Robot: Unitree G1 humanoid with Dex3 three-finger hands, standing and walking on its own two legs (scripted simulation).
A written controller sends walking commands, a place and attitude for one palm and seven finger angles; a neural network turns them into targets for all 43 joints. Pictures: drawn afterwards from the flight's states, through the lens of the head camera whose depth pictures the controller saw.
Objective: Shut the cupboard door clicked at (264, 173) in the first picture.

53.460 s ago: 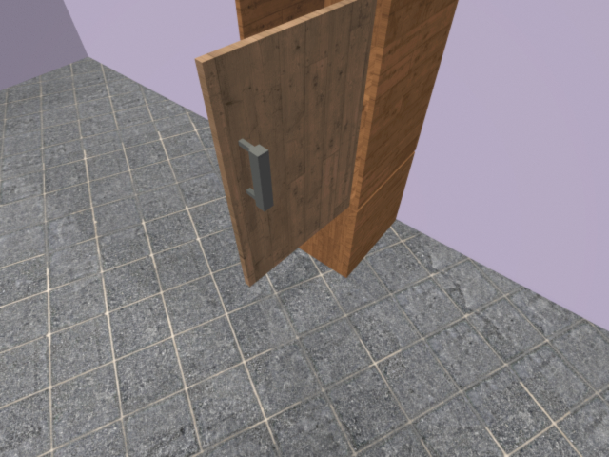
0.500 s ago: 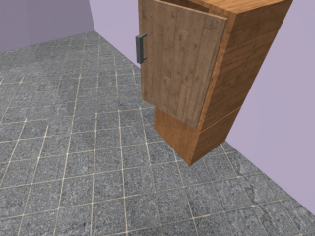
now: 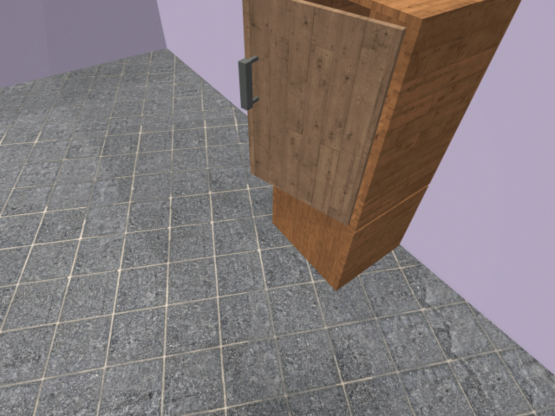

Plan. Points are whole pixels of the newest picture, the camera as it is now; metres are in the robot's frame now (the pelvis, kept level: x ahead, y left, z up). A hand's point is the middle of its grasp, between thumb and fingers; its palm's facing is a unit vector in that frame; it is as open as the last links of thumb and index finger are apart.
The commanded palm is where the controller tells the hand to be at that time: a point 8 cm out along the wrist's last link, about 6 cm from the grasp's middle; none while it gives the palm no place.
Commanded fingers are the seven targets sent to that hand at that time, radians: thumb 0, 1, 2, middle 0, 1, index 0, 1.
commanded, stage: look to check the result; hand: left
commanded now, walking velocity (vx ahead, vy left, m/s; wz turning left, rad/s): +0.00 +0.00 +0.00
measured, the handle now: (250, 82) +0.92 +0.13 +0.02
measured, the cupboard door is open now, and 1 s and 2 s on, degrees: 17 17 17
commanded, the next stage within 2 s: walk to a spot facing it in 0.26 s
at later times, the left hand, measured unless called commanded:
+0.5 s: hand out of the picture +0.05 +0.21 -0.17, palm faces +0.03 -0.96 -0.27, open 7.4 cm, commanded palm none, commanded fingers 0.00 0.90 0.90 -0.20 -0.30 -0.20 -0.30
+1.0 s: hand out of the picture -0.01 +0.23 -0.19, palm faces +0.30 -0.92 -0.24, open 7.4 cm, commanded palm none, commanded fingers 0.00 0.90 0.90 -0.20 -0.30 -0.20 -0.30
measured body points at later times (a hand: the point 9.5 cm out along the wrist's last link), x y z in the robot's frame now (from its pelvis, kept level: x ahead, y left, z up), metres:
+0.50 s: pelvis +0.01 -0.01 +0.00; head +0.02 +0.00 +0.45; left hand +0.04 +0.26 -0.15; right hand +0.05 -0.27 -0.15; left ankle +0.00 +0.10 -0.75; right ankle +0.00 -0.12 -0.75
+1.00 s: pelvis -0.01 +0.01 -0.01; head +0.03 +0.05 +0.43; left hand -0.03 +0.28 -0.17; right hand +0.09 -0.22 -0.15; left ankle -0.01 +0.11 -0.75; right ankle -0.01 -0.14 -0.67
